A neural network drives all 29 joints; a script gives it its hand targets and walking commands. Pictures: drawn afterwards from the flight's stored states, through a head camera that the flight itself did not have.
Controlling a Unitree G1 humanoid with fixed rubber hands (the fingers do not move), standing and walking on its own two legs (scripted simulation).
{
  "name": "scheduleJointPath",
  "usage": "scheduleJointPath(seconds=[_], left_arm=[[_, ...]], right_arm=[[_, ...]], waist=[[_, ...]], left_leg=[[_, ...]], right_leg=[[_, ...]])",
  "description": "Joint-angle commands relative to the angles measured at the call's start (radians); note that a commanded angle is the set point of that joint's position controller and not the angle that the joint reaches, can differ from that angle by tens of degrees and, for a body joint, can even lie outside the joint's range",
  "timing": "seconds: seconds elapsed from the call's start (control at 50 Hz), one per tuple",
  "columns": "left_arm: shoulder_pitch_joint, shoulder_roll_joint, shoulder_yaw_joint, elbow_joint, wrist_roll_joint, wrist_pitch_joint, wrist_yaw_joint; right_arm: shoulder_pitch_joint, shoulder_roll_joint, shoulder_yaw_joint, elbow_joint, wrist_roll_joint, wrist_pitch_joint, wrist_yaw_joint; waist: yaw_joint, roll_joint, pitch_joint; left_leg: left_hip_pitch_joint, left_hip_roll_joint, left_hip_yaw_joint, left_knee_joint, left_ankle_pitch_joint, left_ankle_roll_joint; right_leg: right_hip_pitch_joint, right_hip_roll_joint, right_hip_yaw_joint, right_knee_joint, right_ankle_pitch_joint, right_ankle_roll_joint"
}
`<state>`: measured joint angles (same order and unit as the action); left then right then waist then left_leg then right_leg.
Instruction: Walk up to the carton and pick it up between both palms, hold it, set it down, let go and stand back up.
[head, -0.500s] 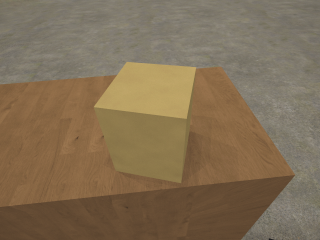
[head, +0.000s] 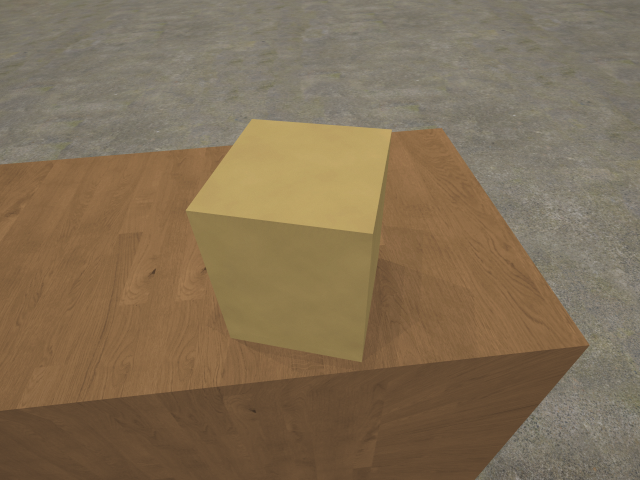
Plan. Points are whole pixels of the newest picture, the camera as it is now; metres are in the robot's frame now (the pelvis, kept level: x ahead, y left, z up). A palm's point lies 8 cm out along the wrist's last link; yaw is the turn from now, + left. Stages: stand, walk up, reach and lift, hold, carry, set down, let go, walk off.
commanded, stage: stand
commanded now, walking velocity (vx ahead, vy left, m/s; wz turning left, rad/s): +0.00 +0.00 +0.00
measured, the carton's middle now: (306, 239) +0.44 +0.04 +0.09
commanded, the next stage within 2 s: none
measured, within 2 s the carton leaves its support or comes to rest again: neither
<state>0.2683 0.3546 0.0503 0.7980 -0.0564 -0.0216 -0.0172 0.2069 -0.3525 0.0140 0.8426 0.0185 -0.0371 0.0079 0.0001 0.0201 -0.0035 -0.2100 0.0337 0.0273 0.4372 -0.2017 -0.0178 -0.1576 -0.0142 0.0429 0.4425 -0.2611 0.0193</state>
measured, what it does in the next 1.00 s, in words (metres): stands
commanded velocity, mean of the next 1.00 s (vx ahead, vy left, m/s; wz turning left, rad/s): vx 0.00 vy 0.00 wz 0.00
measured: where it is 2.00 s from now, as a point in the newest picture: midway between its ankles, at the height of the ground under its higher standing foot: outside the picture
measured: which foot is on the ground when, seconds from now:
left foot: down 0.00-1.00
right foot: down 0.00-1.00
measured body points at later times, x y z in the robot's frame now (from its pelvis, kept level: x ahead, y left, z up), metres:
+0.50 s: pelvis +0.00 +0.00 +0.00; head -0.01 -0.01 +0.45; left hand +0.09 +0.31 -0.10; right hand +0.11 -0.29 -0.12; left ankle +0.02 +0.13 -0.74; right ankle -0.01 -0.14 -0.74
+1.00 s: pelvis -0.01 +0.00 +0.00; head -0.01 -0.01 +0.45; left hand +0.09 +0.31 -0.10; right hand +0.10 -0.29 -0.12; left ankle +0.02 +0.13 -0.74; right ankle -0.01 -0.14 -0.74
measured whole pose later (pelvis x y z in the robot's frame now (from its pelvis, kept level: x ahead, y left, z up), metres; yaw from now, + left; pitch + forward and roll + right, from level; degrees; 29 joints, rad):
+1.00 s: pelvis -0.01 +0.00 +0.00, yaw +0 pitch -2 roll +0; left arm 0.26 0.35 0.05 0.83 -0.06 -0.02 -0.02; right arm 0.21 -0.35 0.01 0.87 0.02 -0.03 0.01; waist 0.00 0.02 0.01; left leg -0.21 0.03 0.03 0.44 -0.19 -0.02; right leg -0.16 -0.01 0.04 0.44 -0.25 0.02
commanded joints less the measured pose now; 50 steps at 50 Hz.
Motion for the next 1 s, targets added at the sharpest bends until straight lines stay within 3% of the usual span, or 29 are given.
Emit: scheduleJointPath(seconds=[0.0, 0.98], left_arm=[[-0.060, 0.219, 0.041, 0.007, 0.090, -0.030, 0.024], [-0.068, 0.211, 0.035, 0.041, 0.086, -0.028, 0.023]], right_arm=[[-0.054, -0.213, -0.075, 0.003, -0.044, -0.011, -0.006], [-0.057, -0.212, -0.067, 0.038, -0.039, -0.005, -0.007]], waist=[[-0.008, -0.005, -0.015], [-0.006, -0.019, 0.004]], left_leg=[[0.075, 0.086, -0.086, -0.055, 0.132, 0.054], [0.070, 0.088, -0.094, -0.069, 0.118, 0.053]], right_leg=[[-0.027, -0.099, 0.078, -0.099, 0.200, -0.063], [-0.022, -0.103, 0.084, -0.112, 0.175, -0.059]])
